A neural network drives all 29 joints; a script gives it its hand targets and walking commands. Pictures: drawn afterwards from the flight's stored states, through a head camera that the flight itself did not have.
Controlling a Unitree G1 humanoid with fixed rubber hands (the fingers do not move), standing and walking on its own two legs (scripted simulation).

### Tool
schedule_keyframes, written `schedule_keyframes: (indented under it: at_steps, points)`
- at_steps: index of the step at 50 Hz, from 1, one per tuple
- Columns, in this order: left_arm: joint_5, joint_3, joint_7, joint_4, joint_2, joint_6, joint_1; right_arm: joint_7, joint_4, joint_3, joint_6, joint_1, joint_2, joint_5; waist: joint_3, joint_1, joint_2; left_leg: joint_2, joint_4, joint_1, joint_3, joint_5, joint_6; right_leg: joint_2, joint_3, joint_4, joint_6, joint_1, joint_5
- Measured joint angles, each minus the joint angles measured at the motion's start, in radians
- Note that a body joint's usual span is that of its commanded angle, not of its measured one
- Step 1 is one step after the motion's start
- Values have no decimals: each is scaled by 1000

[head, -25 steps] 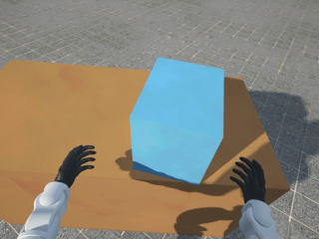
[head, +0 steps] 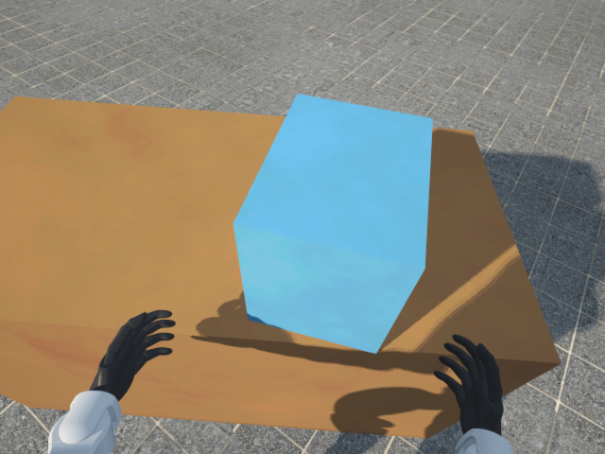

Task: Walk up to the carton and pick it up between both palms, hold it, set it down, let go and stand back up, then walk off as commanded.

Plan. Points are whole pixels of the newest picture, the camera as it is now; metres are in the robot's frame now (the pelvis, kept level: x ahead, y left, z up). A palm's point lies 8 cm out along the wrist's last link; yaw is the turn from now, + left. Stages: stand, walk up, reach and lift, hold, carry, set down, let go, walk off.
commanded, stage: set down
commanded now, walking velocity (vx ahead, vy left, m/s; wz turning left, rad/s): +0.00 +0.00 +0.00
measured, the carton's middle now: (336, 223) +0.46 -0.01 +0.02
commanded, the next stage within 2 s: let go in 1.24 s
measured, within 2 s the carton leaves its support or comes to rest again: neither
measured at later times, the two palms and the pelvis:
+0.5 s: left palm (142, 398) +0.20 +0.24 -0.05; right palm (468, 426) +0.19 -0.19 -0.05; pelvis +0.00 +0.00 +0.00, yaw +0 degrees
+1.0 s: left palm (162, 411) +0.19 +0.21 -0.07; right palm (481, 444) +0.18 -0.21 -0.07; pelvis +0.01 +0.00 +0.00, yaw +0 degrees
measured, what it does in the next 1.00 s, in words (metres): stands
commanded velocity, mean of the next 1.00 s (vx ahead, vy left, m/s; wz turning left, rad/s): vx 0.00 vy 0.00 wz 0.00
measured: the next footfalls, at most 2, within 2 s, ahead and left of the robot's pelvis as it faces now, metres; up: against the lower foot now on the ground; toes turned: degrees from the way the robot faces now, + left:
none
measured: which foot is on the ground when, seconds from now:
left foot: down 0.00-1.00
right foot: down 0.00-1.00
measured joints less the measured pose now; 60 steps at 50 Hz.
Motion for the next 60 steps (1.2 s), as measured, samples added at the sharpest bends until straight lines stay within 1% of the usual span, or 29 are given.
schedule_keyframes:
  at_steps: [3, 10, 17, 23, 32, 39, 46, 49, 56, 60]
  points:
    - [16, 0, 0, 0, -8, 0, 11, 11, 35, 5, -32, -4, 0, -7, 0, 0, 0, 0, 0, 0, 0, -2, 0, 0, 0, 0, 0, 0, -2]
    - [60, 0, 3, 1, -41, 24, 41, 49, 143, 5, -68, -23, -1, -36, 5, -5, 0, 0, 0, 0, 0, -4, 0, 0, 0, 0, -1, 0, -4]
    - [95, 0, 31, 0, -70, 61, 52, 80, 206, 5, -80, -44, -4, -69, 1, -14, 0, 0, 0, 1, 0, -4, 0, 0, 0, 0, -1, 1, -4]
    - [134, 0, 64, 1, -93, 122, 50, 116, 300, 5, -78, -93, -26, -97, -5, -24, 1, 0, 0, 1, 0, -5, 0, 0, 0, 0, -1, 1, -4]
    - [206, 0, 105, 1, -150, 212, 46, 160, 396, -3, -59, -134, -57, -133, -6, -27, 5, 0, 0, 2, 0, -9, 0, 0, 0, 0, -1, 1, -8]
    - [241, 0, 118, 1, -173, 257, 46, 189, 436, -6, -56, -128, -76, -146, -7, -32, 8, 0, -2, 5, 0, -12, 0, 0, 0, 0, -2, 4, -12]
    - [271, 0, 131, 0, -189, 293, 56, 214, 458, -6, -57, -120, -96, -159, -5, -29, 8, 0, -6, 17, 0, -14, -1, 0, 0, -1, -3, 14, -16]
    - [286, 0, 144, 1, -198, 306, 63, 228, 490, -7, -56, -132, -106, -162, -5, -30, 9, 0, -8, 23, 0, -14, -2, 0, 0, -1, -5, 19, -16]
    - [303, 0, 167, 7, -217, 338, 70, 253, 556, -17, -57, -161, -129, -171, -7, -36, 15, 0, -9, 25, 0, -14, -2, 0, 0, -1, -5, 20, -17]
    - [305, 0, 170, 11, -218, 344, 70, 256, 562, -22, -56, -163, -133, -172, -3, -36, 15, 0, -9, 25, 0, -14, -2, 0, 0, -1, -5, 20, -17]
